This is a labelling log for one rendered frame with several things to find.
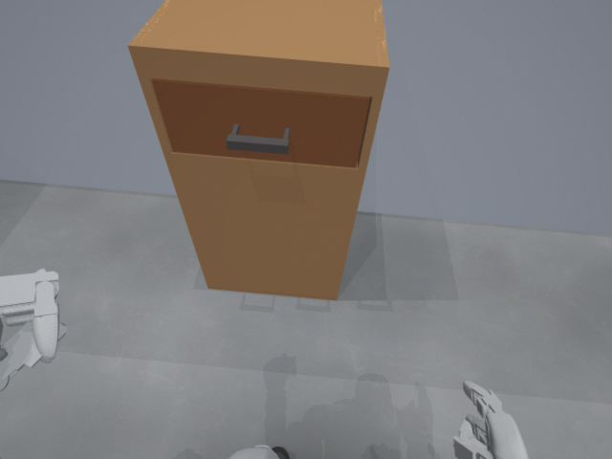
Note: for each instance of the drawer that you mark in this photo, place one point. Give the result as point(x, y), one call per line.
point(325, 128)

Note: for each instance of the cabinet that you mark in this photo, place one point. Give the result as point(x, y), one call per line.
point(258, 226)

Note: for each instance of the handle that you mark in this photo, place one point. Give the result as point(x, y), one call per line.
point(258, 144)

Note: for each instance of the left robot shin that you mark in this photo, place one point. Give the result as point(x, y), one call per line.
point(266, 447)

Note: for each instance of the robot right hand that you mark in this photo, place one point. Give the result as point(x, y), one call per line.
point(496, 438)

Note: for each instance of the robot left hand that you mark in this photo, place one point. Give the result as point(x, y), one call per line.
point(29, 300)

